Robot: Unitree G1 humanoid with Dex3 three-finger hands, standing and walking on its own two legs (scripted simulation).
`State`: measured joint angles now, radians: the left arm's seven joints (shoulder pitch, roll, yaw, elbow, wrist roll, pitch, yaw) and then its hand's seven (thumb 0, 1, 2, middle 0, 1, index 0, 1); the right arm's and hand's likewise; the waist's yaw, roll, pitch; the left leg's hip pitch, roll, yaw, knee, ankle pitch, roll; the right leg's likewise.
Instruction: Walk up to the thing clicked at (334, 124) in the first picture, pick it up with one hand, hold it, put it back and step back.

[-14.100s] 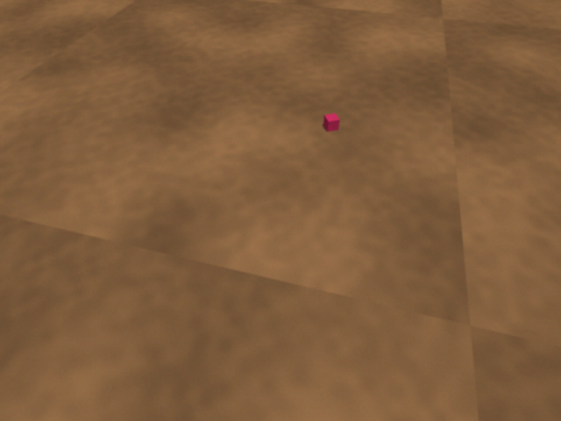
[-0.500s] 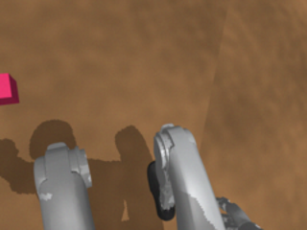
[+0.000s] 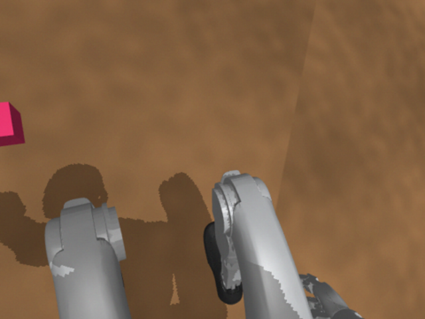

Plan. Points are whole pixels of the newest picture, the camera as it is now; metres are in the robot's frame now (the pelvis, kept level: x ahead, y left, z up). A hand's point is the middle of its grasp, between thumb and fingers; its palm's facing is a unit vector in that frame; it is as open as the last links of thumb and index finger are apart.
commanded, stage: rise first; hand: left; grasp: from above
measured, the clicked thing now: out of the picture +0.49 +0.35 -0.29
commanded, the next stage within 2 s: approach in 0.52 s
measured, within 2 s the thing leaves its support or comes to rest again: neither
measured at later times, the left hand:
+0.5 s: hand out of the picture +0.43 +0.39 -0.15, palm faces -0.42 -0.09 -0.90, open 11.9 cm
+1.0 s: hand out of the picture +0.48 +0.33 -0.15, palm faces -0.37 -0.06 -0.93, open 12.4 cm
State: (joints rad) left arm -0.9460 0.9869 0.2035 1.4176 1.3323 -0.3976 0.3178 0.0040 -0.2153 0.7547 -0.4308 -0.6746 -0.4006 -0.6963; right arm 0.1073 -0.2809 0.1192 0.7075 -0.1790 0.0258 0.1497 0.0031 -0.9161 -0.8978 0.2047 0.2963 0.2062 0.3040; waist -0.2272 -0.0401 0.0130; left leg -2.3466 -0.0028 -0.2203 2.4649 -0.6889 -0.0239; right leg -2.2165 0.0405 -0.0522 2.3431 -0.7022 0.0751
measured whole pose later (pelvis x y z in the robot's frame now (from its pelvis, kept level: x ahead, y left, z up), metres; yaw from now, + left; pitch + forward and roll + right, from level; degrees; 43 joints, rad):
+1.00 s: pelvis +0.00 +0.00 +0.01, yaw +0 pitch +33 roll -12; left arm -1.06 0.89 0.09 1.42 1.36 -0.32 0.36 0.00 -0.24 0.77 -0.38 -0.71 -0.36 -0.72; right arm 0.13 -0.27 0.12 0.68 -0.16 0.01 0.15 0.00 -0.90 -0.89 0.20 0.30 0.21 0.30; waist -0.28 -0.03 -0.01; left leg -2.35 0.00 -0.21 2.44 -0.68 -0.02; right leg -2.22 0.03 -0.05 2.32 -0.69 0.07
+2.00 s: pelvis -0.01 +0.00 -0.01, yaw -2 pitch +30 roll -13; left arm -1.08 1.02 0.12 1.65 1.39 -0.32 0.47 0.00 -0.34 0.89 -0.26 -0.81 -0.24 -0.82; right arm 0.13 -0.29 0.22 0.67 -0.20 -0.06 0.16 0.00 -0.90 -0.89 0.20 0.30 0.21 0.30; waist -0.34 -0.08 0.08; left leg -2.38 0.00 -0.24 2.50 -0.67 -0.01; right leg -2.24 0.05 -0.06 2.36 -0.67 0.07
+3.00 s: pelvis +0.00 +0.01 -0.02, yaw -4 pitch +27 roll -15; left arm -1.06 1.09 0.12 1.69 1.36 -0.31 0.55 0.00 -0.51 1.02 -0.15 -0.90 -0.11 -0.94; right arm 0.09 -0.33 0.29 0.65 -0.25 -0.13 0.19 0.00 -0.91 -0.90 0.20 0.30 0.21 0.30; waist -0.36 -0.13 0.14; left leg -2.36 0.01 -0.29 2.56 -0.71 -0.02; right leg -2.22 0.07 -0.11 2.37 -0.67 0.08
